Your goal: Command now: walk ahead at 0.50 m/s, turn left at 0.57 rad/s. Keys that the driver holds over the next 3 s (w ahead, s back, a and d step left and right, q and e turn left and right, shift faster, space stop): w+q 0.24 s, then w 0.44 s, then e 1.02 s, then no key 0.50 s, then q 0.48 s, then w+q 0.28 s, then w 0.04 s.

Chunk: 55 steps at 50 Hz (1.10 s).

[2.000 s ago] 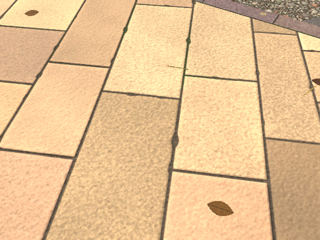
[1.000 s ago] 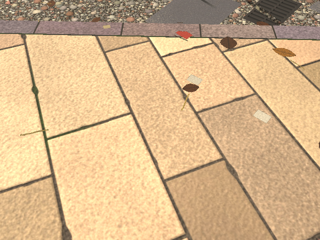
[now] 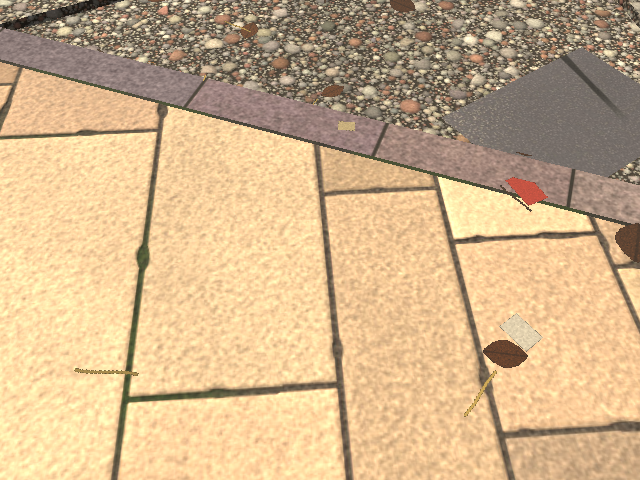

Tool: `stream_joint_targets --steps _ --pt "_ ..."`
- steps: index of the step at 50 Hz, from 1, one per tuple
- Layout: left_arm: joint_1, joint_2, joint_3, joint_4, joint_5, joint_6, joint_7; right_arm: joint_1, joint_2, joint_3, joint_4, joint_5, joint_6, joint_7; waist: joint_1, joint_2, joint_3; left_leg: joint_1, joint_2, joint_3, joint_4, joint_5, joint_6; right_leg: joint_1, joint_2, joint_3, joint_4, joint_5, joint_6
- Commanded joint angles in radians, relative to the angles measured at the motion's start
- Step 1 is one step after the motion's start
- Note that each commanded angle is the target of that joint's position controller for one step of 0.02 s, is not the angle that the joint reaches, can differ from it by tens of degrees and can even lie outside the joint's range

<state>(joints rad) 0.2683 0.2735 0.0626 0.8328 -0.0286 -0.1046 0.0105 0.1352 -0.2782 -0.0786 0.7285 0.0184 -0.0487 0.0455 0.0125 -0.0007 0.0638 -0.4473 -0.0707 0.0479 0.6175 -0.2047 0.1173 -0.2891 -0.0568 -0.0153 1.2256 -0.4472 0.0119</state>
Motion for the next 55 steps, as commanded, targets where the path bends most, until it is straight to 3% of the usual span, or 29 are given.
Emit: stream_joint_targets --steps 1,2,5,10,13,16,18,19,20,21,22,23,25,26,28,30,34,36,40,42,43,44,45,46,47,49,50,52,55 --pt "-0.064 0.130 0.027 -0.120 0.022 -0.051 0.006 0.092 -0.096 -0.027 -0.048 0.001 -0.023 -0.010 -0.029 -0.004 -0.152 0.441 0.282 -0.466 -0.340 0.160 0.199 -0.434 -0.064 0.107 0.011 0.097 -0.023" --pt "-0.041 0.133 0.032 -0.117 0.031 -0.036 0.004 0.064 -0.085 -0.021 -0.065 -0.008 -0.023 -0.015 0.000 0.012 -0.134 0.356 0.256 -0.424 -0.363 0.211 0.192 -0.370 -0.079 0.110 -0.029 0.126 -0.015" --pt "-0.056 0.096 0.027 -0.138 0.046 -0.006 0.005 0.088 -0.125 -0.031 -0.065 -0.006 -0.030 -0.030 0.015 0.012 -0.110 0.242 0.224 -0.352 -0.394 0.349 0.198 -0.331 -0.066 0.079 -0.158 0.192 0.028" --pt "-0.251 0.050 0.003 -0.195 0.041 -0.007 -0.004 0.165 -0.148 -0.037 -0.048 0.006 -0.017 -0.054 -0.057 0.070 -0.075 0.193 0.145 -0.277 -0.368 0.264 0.123 -0.289 0.009 0.056 -0.543 0.489 0.049" --pt "-0.321 0.064 0.003 -0.217 0.025 -0.018 -0.021 0.212 -0.150 -0.036 -0.033 0.009 -0.010 -0.057 -0.090 0.096 -0.072 0.230 0.171 -0.326 -0.338 0.179 0.107 -0.246 0.040 0.058 -0.661 0.544 0.041" --pt "-0.327 0.094 0.012 -0.225 0.026 -0.034 -0.039 0.245 -0.133 -0.030 -0.016 0.006 -0.006 -0.061 -0.090 0.109 -0.072 0.337 0.226 -0.397 -0.268 0.166 0.094 -0.238 0.039 0.072 -0.723 0.486 0.002" --pt "-0.267 0.111 0.022 -0.216 0.026 -0.042 -0.040 0.228 -0.139 -0.032 -0.015 0.000 -0.002 -0.062 -0.051 0.139 -0.077 0.373 0.237 -0.419 -0.211 0.261 0.075 -0.165 0.049 0.050 -0.756 0.407 -0.036" --pt "-0.180 0.132 0.035 -0.193 0.032 -0.046 -0.035 0.213 -0.123 -0.026 -0.022 -0.001 -0.001 -0.060 -0.004 0.135 -0.119 0.369 0.195 -0.395 -0.121 0.386 0.054 -0.039 0.063 0.029 -0.792 0.410 -0.067" --pt "-0.043 0.172 0.048 -0.175 0.046 -0.049 -0.029 0.197 -0.086 -0.009 -0.039 -0.011 -0.004 -0.056 0.062 0.093 -0.239 0.288 0.144 -0.345 0.087 0.369 0.021 0.191 -0.038 0.120 -0.756 0.437 -0.128" --pt "0.105 0.260 0.072 -0.150 0.060 -0.044 -0.026 0.319 -0.031 0.009 -0.047 -0.004 -0.014 -0.057 0.056 -0.131 -0.402 -0.021 0.011 -0.234 0.445 0.079 -0.056 0.572 -0.249 0.471 -0.757 0.371 -0.280" --pt "0.169 0.229 0.070 -0.103 0.032 -0.034 -0.039 0.370 -0.044 0.016 -0.037 0.016 -0.024 -0.056 0.056 -0.319 -0.422 -0.258 -0.030 -0.227 0.644 -0.373 -0.083 0.665 -0.355 0.805 -0.901 0.119 -0.356" --pt "0.121 0.148 0.047 -0.115 0.013 -0.029 -0.038 0.272 -0.132 -0.003 -0.041 0.025 -0.026 -0.054 0.077 -0.174 -0.263 -0.354 0.029 -0.259 0.723 -0.318 -0.078 0.557 -0.324 0.734 -0.931 -0.032 -0.308" --pt "0.008 0.096 0.022 -0.129 0.028 -0.011 -0.035 0.116 -0.124 -0.002 -0.080 -0.003 -0.027 -0.050 0.044 -0.040 -0.084 -0.333 0.111 -0.181 0.647 -0.171 -0.076 0.288 -0.234 0.486 -0.976 0.108 -0.254" --pt "-0.020 0.079 0.014 -0.130 0.035 -0.012 -0.035 0.111 -0.112 -0.005 -0.082 -0.013 -0.027 -0.048 0.015 -0.051 -0.062 -0.287 0.146 -0.172 0.579 -0.125 -0.078 0.212 -0.199 0.421 -0.999 0.195 -0.241" --pt "-0.026 0.076 0.011 -0.120 0.034 -0.016 -0.036 0.147 -0.073 0.001 -0.071 -0.008 -0.021 -0.043 -0.012 -0.092 -0.072 -0.213 0.165 -0.141 0.509 -0.092 -0.087 0.143 -0.155 0.330 -1.036 0.308 -0.238" --pt "-0.007 0.107 0.018 -0.103 0.027 -0.020 -0.033 0.120 -0.051 0.010 -0.082 -0.013 -0.019 -0.045 -0.012 -0.088 -0.067 -0.225 0.175 -0.118 0.420 -0.053 -0.103 0.129 -0.154 0.267 -1.062 0.414 -0.254" --pt "0.034 0.145 0.026 -0.073 0.016 -0.006 -0.022 -0.007 -0.022 0.026 -0.110 -0.015 -0.029 -0.040 0.029 -0.069 -0.057 -0.204 0.171 -0.088 0.158 0.151 -0.119 0.143 -0.129 0.161 -1.080 0.489 -0.232" --pt "0.069 0.146 0.023 -0.051 0.011 0.006 -0.018 -0.076 -0.015 0.028 -0.126 -0.018 -0.037 -0.035 0.050 -0.067 -0.036 -0.133 0.131 -0.065 0.035 0.226 -0.127 0.123 -0.102 0.123 -1.040 0.626 -0.211" --pt "0.124 0.157 0.024 -0.018 0.005 0.037 -0.007 -0.126 -0.041 0.015 -0.147 -0.019 -0.054 -0.019 0.050 -0.096 -0.065 -0.045 0.071 -0.078 -0.091 0.252 -0.112 0.194 -0.117 0.165 -0.912 0.732 -0.174" --pt "0.075 0.171 0.029 -0.034 0.000 0.047 0.002 -0.044 -0.078 -0.003 -0.124 -0.029 -0.060 -0.022 -0.013 -0.106 -0.108 0.090 0.056 -0.080 -0.181 0.287 -0.082 0.197 -0.099 0.191 -0.803 0.735 -0.133" --pt "0.065 0.156 0.025 -0.046 0.002 0.045 0.003 0.029 -0.114 -0.016 -0.105 -0.040 -0.062 -0.031 -0.047 -0.089 -0.158 0.239 0.083 -0.081 -0.216 0.413 -0.055 0.149 -0.050 0.174 -0.701 0.722 -0.097" --pt "0.039 0.102 0.007 -0.089 0.024 0.039 0.004 0.151 -0.189 -0.033 -0.097 -0.062 -0.060 -0.047 -0.093 0.017 -0.292 0.507 0.264 -0.220 -0.130 0.795 0.009 -0.018 0.024 0.133 -0.458 0.459 -0.047" --pt "0.238 0.014 -0.022 -0.070 0.028 0.037 0.001 0.169 -0.215 -0.033 -0.106 -0.067 -0.037 -0.051 -0.034 0.268 -0.456 0.790 0.554 -0.467 -0.059 1.073 0.181 -0.290 0.117 0.082 -0.125 -0.272 0.014" --pt "0.258 0.116 -0.001 -0.055 0.008 0.045 0.001 0.182 -0.165 -0.025 -0.116 -0.043 -0.015 -0.048 -0.067 0.230 -0.535 0.748 0.539 -0.517 -0.105 0.840 0.196 -0.325 0.079 0.151 -0.004 -0.290 0.025" --pt "0.165 0.155 0.016 -0.073 -0.006 0.060 0.005 0.137 -0.124 -0.014 -0.116 -0.032 -0.004 -0.050 -0.068 0.169 -0.411 0.653 0.476 -0.430 -0.153 0.655 0.164 -0.398 0.048 0.124 0.046 -0.221 0.039" --pt "0.103 0.137 0.025 -0.084 0.007 0.104 0.022 0.021 -0.075 0.005 -0.107 -0.025 0.010 -0.055 -0.020 0.120 -0.242 0.396 0.402 -0.307 -0.248 0.402 0.125 -0.384 -0.006 0.088 0.013 -0.110 0.066" --pt "0.119 0.119 0.025 -0.087 0.008 0.129 0.028 -0.027 -0.087 0.001 -0.102 -0.038 0.012 -0.055 0.014 0.148 -0.195 0.254 0.375 -0.249 -0.303 0.317 0.118 -0.301 -0.015 0.075 -0.007 -0.065 0.076" --pt "0.134 0.087 0.024 -0.099 0.013 0.153 0.034 -0.083 -0.096 -0.005 -0.096 -0.050 0.007 -0.055 0.040 0.167 -0.156 0.127 0.350 -0.157 -0.364 0.245 0.123 -0.218 -0.008 0.038 -0.056 0.002 0.078" --pt "0.070 0.074 0.022 -0.137 0.022 0.156 0.026 -0.093 -0.112 -0.014 -0.076 -0.042 0.002 -0.067 0.030 0.136 -0.164 0.133 0.368 -0.092 -0.372 0.244 0.128 -0.183 -0.031 0.033 -0.205 0.092 0.056"
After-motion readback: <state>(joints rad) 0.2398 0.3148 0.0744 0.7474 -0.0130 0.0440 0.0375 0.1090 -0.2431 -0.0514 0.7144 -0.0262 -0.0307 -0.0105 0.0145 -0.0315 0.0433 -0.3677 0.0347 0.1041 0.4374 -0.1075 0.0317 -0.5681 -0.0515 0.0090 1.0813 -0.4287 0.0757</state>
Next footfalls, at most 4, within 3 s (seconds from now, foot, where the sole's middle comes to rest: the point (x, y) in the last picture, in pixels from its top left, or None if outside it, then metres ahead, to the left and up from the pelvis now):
0.40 right None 0.42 -0.11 -0.76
0.86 left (248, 393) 0.61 0.19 -0.76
1.28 right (372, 408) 0.58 -0.08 -0.76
1.76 left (270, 387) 0.62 0.14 -0.76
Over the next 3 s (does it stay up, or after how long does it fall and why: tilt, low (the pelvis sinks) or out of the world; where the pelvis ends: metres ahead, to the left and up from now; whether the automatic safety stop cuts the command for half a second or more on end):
stays up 0.58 0.06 0.03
